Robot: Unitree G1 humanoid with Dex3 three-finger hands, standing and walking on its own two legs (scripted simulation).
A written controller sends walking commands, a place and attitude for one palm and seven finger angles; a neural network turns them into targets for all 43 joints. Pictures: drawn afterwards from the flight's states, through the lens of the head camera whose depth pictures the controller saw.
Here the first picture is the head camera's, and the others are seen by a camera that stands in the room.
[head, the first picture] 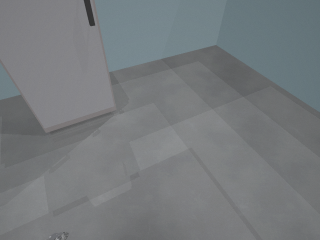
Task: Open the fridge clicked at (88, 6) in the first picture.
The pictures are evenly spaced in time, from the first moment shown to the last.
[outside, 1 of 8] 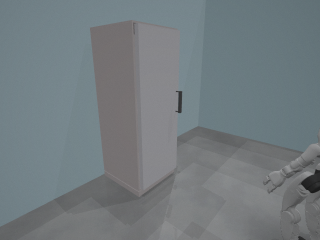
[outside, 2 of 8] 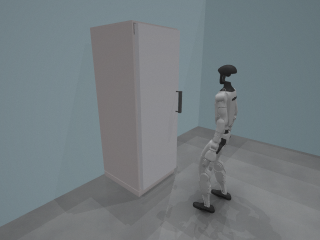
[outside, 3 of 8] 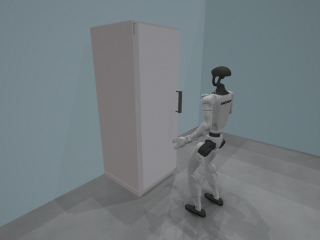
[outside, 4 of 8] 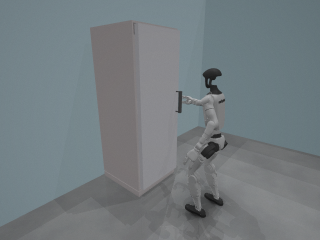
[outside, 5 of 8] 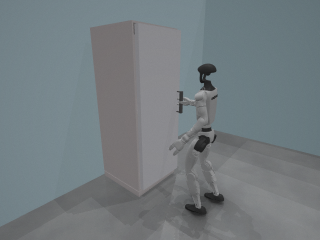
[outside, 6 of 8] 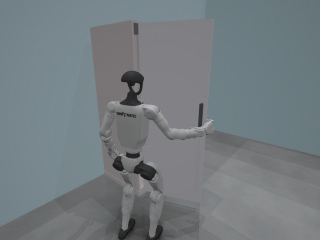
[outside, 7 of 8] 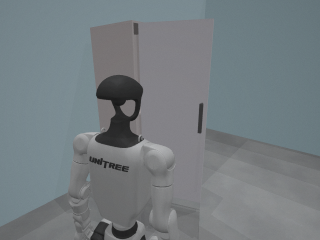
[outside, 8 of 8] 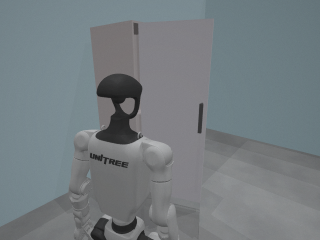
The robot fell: no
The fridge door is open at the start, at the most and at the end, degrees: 0 80 68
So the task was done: yes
